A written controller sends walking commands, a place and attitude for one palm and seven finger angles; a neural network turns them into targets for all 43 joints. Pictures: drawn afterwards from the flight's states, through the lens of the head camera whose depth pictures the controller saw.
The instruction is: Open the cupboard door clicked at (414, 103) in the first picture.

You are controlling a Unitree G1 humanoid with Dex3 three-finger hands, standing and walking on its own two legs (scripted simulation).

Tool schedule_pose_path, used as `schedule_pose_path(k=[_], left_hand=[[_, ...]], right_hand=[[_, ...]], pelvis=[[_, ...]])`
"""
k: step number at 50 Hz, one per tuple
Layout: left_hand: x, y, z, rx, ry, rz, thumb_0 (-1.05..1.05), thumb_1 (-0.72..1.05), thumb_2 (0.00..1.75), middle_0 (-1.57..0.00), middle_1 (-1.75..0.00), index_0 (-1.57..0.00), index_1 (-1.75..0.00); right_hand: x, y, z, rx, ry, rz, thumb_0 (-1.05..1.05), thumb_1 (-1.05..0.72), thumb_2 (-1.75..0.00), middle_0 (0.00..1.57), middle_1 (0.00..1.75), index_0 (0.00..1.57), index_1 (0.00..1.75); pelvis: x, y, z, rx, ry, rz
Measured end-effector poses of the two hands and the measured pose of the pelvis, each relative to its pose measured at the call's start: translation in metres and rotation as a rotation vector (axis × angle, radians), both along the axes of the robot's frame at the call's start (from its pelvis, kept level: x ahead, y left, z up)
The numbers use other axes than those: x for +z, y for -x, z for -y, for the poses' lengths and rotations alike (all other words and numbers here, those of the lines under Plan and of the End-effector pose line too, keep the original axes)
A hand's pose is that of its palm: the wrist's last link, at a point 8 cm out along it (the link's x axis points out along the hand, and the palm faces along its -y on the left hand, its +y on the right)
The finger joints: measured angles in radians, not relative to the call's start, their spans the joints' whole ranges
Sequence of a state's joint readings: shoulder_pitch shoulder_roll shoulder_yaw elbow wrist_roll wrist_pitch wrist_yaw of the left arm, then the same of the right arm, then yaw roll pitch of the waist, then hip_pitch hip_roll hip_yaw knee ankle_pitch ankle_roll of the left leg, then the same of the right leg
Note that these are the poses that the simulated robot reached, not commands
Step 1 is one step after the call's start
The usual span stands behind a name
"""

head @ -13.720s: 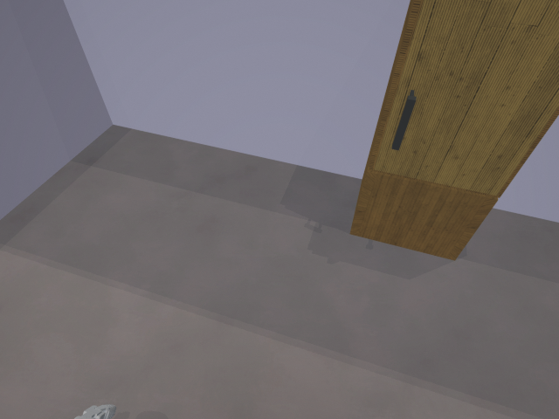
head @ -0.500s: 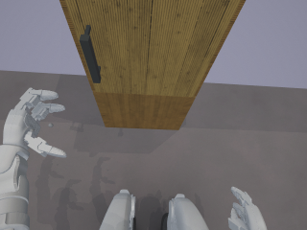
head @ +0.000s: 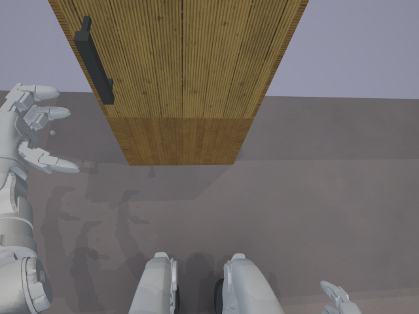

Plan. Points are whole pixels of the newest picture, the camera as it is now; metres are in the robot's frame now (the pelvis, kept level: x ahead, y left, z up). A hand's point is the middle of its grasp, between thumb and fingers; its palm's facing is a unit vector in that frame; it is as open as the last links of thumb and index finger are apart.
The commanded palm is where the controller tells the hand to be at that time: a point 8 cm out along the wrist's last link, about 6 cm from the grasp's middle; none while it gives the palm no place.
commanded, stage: move the hooked fingers beside the handle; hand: left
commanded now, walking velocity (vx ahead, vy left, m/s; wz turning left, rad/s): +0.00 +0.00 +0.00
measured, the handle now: (98, 65) +0.59 +0.24 +0.02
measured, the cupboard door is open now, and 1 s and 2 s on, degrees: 0 0 0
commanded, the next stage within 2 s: slide the fingers in behind the handle in 1.52 s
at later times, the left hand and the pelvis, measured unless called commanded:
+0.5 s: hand (58, 101) +0.49 +0.29 +0.02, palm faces +0.05 -1.00 -0.02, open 13.9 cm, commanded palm +0.49 +0.32 +0.02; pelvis -0.01 +0.00 -0.03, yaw -1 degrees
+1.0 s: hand (66, 87) +0.53 +0.29 +0.01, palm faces +0.06 -1.00 -0.02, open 13.9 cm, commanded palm +0.53 +0.31 +0.02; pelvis -0.01 +0.01 -0.03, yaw -3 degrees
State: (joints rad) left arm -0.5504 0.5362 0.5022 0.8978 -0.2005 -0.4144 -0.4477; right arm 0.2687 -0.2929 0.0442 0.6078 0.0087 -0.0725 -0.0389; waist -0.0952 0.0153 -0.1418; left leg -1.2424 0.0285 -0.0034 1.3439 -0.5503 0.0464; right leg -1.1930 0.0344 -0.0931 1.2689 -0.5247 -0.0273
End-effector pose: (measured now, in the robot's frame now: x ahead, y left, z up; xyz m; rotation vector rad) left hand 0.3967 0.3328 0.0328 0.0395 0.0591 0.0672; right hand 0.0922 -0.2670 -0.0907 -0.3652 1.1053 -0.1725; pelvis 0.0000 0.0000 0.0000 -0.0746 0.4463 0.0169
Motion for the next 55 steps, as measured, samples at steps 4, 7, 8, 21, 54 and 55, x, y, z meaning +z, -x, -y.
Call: schedule_pose_path(k=[4,7,8,21,54,55], left_hand=[[0.006,-0.01,-0.002,0.0,-0.015,0.029,-0.02,-0.5,0.3,-0.3,-1.2,-0.3,-1.2],[0.006,-0.016,-0.003,-0.004,-0.005,0.025,-0.02,-0.5,0.3,-0.3,-1.2,-0.3,-1.2],[0.004,-0.018,-0.004,-0.005,0.0,0.017,-0.02,-0.5,0.3,-0.3,-1.2,-0.3,-1.2],[-0.003,-0.057,-0.011,-0.009,0.004,0.037,-0.02,-0.5,0.3,-0.3,-1.2,-0.3,-1.2],[-0.016,-0.112,-0.02,0.019,0.008,-0.005,-0.02,-0.5,0.3,-0.3,-1.2,-0.31,-1.2],[-0.016,-0.111,-0.022,0.02,0.001,-0.005,-0.02,-0.5,0.3,-0.3,-1.2,-0.31,-1.2]], right_hand=[[-0.005,0.011,0.002,-0.016,-0.003,-0.039,0.01,-0.9,-0.9,0.2,0.3,0.2,0.3],[-0.008,0.019,0.003,-0.027,-0.004,-0.068,0.01,-0.9,-0.9,0.2,0.3,0.2,0.3],[-0.009,0.021,0.004,-0.03,-0.003,-0.077,0.01,-0.9,-0.9,0.2,0.3,0.2,0.3],[-0.018,0.053,0.012,-0.054,0.048,-0.183,0.01,-0.9,-0.9,0.2,0.3,0.2,0.3],[-0.015,0.096,-0.018,-0.139,0.024,-0.35,0.01,-0.9,-0.9,0.2,0.3,0.21,0.3],[-0.014,0.095,-0.017,-0.138,0.026,-0.349,0.01,-0.9,-0.9,0.2,0.3,0.21,0.3]], pelvis=[[-0.003,0.001,0.001,-0.005,0.0,-0.009],[-0.005,0.001,0.002,-0.007,0.0,-0.014],[-0.005,0.002,0.002,-0.007,0.0,-0.016],[-0.022,0.011,0.002,-0.004,0.023,-0.062],[-0.027,0.004,-0.012,-0.022,0.056,-0.124],[-0.027,0.004,-0.012,-0.021,0.057,-0.124]])
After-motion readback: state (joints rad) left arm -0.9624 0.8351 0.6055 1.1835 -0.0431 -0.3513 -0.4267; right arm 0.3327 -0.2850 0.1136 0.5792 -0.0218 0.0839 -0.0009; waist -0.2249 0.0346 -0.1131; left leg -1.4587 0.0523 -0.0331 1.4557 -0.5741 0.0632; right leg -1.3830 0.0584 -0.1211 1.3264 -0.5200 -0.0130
